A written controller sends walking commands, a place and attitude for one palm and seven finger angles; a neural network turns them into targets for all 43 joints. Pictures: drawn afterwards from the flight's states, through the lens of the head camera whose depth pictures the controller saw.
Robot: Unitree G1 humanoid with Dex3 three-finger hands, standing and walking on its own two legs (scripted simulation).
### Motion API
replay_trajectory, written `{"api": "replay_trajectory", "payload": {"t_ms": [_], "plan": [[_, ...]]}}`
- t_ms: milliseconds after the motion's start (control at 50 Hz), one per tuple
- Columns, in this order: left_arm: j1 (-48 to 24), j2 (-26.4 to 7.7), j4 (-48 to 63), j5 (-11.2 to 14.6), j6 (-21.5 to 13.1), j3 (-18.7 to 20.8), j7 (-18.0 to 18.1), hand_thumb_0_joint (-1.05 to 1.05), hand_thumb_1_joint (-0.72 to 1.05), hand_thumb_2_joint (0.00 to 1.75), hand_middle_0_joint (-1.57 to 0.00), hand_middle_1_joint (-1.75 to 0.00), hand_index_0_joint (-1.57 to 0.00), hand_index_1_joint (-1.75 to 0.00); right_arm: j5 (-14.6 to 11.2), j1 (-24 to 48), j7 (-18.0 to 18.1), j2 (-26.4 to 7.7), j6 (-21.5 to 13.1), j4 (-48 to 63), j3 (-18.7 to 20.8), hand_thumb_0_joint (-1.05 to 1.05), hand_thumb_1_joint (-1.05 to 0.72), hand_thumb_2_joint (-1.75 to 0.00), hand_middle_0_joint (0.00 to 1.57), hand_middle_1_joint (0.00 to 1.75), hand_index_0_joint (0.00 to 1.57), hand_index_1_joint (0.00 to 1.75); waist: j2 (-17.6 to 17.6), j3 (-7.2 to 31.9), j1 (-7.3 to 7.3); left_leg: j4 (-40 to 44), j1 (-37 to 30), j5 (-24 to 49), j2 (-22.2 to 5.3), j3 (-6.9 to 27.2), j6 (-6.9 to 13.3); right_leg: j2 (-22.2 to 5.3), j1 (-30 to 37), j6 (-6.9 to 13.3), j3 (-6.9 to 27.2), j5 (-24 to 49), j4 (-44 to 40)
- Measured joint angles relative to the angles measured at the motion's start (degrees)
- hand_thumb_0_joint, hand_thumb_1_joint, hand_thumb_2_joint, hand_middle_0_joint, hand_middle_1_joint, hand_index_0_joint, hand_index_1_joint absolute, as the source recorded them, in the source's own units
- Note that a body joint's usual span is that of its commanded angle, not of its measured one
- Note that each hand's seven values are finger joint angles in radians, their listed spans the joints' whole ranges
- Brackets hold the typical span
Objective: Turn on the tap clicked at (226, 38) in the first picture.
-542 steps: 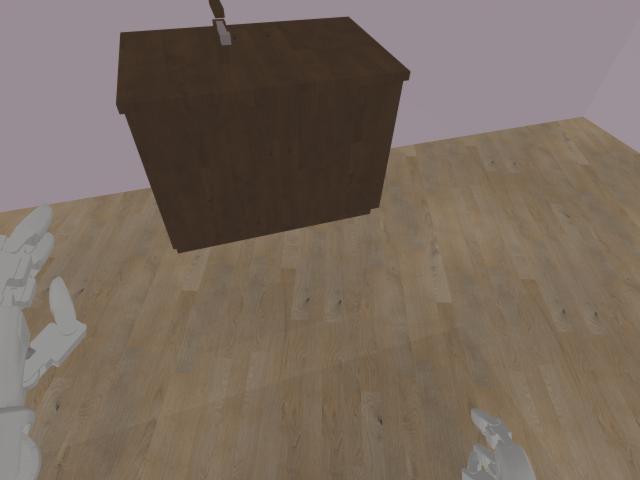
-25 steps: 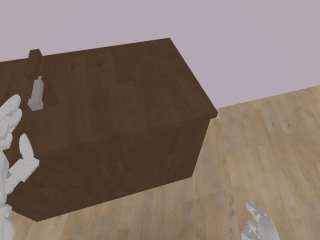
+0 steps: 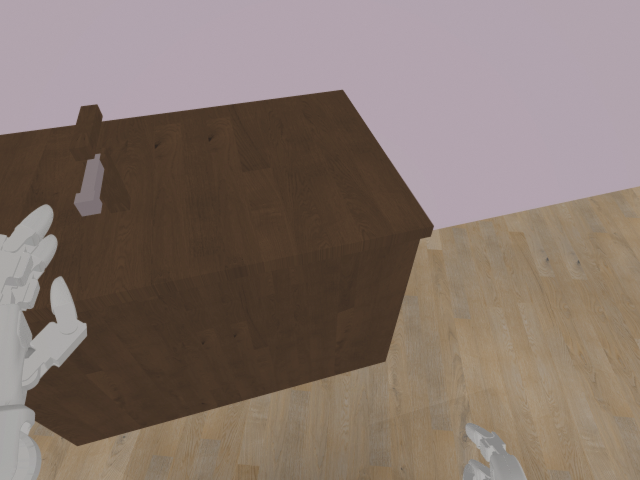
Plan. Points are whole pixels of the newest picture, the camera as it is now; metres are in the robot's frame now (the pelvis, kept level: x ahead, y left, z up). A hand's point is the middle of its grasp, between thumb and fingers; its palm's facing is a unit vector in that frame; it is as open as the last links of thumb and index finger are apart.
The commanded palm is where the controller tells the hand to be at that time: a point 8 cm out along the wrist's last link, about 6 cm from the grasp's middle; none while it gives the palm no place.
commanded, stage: come to a stop and stand still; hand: left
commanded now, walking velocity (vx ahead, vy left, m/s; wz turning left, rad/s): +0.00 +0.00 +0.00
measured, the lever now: (88, 203) +0.48 +0.41 +0.06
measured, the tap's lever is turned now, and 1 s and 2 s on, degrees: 0 0 0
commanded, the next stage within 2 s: look again from close up in 0.98 s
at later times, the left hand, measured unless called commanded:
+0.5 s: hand (41, 293) +0.23 +0.28 +0.18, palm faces +0.39 -0.84 -0.37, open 7.4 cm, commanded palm +0.17 +0.31 +0.18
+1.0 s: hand (44, 279) +0.26 +0.30 +0.16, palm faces +0.35 -0.87 -0.35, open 7.4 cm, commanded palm +0.20 +0.33 +0.18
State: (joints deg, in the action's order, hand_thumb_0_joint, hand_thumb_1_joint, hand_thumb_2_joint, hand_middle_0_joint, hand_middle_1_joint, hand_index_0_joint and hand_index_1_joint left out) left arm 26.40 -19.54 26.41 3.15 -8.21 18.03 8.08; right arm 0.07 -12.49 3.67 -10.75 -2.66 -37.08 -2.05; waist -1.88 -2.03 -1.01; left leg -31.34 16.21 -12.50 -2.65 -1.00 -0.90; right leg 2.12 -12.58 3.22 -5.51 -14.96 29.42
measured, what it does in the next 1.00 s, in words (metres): shifts its weight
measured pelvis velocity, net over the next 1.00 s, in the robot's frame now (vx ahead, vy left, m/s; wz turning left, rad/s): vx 0.03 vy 0.06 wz -0.04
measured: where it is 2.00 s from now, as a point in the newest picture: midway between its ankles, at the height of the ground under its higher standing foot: outside the picture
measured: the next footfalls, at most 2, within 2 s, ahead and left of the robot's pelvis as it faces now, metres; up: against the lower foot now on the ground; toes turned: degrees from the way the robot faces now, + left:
none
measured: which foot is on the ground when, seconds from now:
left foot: down 0.00-1.00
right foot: down 0.00-1.00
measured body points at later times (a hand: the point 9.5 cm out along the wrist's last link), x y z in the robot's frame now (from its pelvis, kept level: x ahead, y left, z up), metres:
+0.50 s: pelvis +0.00 +0.03 +0.01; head +0.01 +0.04 +0.46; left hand +0.21 +0.33 +0.20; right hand +0.16 -0.20 -0.07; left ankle +0.04 +0.13 -0.73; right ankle +0.01 -0.08 -0.73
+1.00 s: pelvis +0.03 +0.06 +0.01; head +0.05 +0.09 +0.46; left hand +0.24 +0.35 +0.18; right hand +0.22 -0.15 -0.05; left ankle +0.04 +0.13 -0.73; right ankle +0.01 -0.08 -0.73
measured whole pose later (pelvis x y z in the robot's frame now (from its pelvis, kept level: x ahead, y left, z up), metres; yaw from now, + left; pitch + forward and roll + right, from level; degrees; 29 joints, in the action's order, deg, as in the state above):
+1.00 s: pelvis +0.03 +0.06 +0.01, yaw -2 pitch +0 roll -1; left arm 21.9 -21.0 25.5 2.0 -11.0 19.7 5.6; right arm 1.1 -9.0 1.1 -9.6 -6.7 -31.3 -2.8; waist 2.1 -2.7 -1.8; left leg -25.1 12.9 -12.4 1.9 -3.6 4.0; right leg -1.2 -9.7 -1.8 -1.5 -11.6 21.4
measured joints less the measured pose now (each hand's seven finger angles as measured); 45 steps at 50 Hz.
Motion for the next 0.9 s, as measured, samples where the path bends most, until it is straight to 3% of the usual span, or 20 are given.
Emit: {"api": "replay_trajectory", "payload": {"t_ms": [300,340,380,440,540,600,760,900], "plan": [[1.1,-1.1,0.0,-0.7,-1.3,-0.1,0.4,0.02,0.89,0.9,-0.21,-0.3,-0.22,-0.3,0.2,-0.6,0.6,-1.6,-1.7,1.9,1.3,0.01,-0.9,-0.9,0.2,0.3,0.2,0.3,1.1,0.0,1.13,3.6,-0.3,1.8,-0.1,-0.8,0.3,0.3,0.6,-0.5,0.7,3.4,-4.9],[-6.2,-5.7,-3.0,-3.4,-2.3,1.9,-2.4,0.02,0.89,0.9,-0.22,-0.3,-0.22,-0.3,0.7,-1.8,0.7,-1.2,-3.3,2.0,2.2,0.01,-0.9,-0.9,0.2,0.3,0.2,0.3,1.3,-0.7,-1.27,1.9,1.1,1.5,-0.2,0.0,1.0,0.6,0.1,-0.7,0.2,3.7,-5.0],[-12.6,-8.1,-8.5,-2.5,-5.2,4.9,-3.1,0.02,0.88,0.9,-0.22,-0.3,-0.22,-0.3,0.2,-1.5,-0.3,-1.3,-4.0,1.5,2.1,0.01,-0.9,-0.9,0.2,0.3,0.2,0.3,1.4,-1.0,-2.67,1.6,1.3,0.5,0.2,0.6,1.2,0.9,-0.5,-0.6,0.6,4.0,-4.8],[-13.0,-5.5,-9.5,-0.3,-5.4,6.8,-1.9,0.02,0.89,0.9,-0.21,-0.3,-0.22,-0.3,-0.3,-0.5,-2.1,-1.7,-5.3,2.1,1.9,0.01,-0.9,-0.9,0.2,0.3,0.2,0.3,1.6,-1.6,-1.79,3.3,-0.3,1.6,1.2,-0.8,1.6,-0.2,0.0,-1.5,2.1,4.3,-5.1],[-3.5,-1.1,-3.9,-0.5,-5.7,1.4,-2.5,0.01,0.9,0.9,-0.2,-0.3,-0.21,-0.3,-0.2,-0.9,-2.5,-1.3,-6.4,3.6,1.6,0.01,-0.9,-0.9,0.21,0.3,0.2,0.3,2.2,-0.2,-0.42,5.6,-1.8,1.7,3.1,-2.5,3.4,-2.0,0.4,-3.2,3.8,3.9,-5.5],[-2.0,-1.5,-3.4,-1.4,-5.5,0.1,-3.2,0.01,0.89,0.9,-0.21,-0.3,-0.21,-0.3,0.1,-1.2,-2.0,-0.2,-6.5,3.9,1.0,0.01,-0.9,-0.9,0.21,0.3,0.2,0.3,3.7,-0.3,-0.62,6.2,-2.2,1.6,4.0,-2.5,4.0,-2.8,0.5,-3.7,3.8,3.2,-5.1],[-7.1,-1.5,-1.9,-1.4,-5.2,3.3,-1.7,0.02,0.89,0.9,-0.21,-0.3,-0.22,-0.3,1.0,0.7,-2.7,1.3,-7.0,3.4,-0.7,0.01,-0.9,-0.9,0.21,0.3,0.2,0.3,5.1,-1.3,-2.19,5.7,-2.8,0.5,4.5,-2.0,4.6,-3.2,2.2,-4.5,3.3,3.0,-6.5],[-6.5,-0.4,-1.1,-1.6,-4.0,1.5,-2.1,0.02,0.89,0.9,-0.21,-0.3,-0.21,-0.3,1.2,3.1,-3.0,1.4,-5.5,4.6,-0.9,0.01,-0.9,-0.9,0.21,0.3,0.2,0.3,4.5,-0.5,-1.5,6.0,-3.2,0.0,4.6,-2.5,4.9,-3.4,2.8,-4.9,3.9,3.2,-7.7]]}}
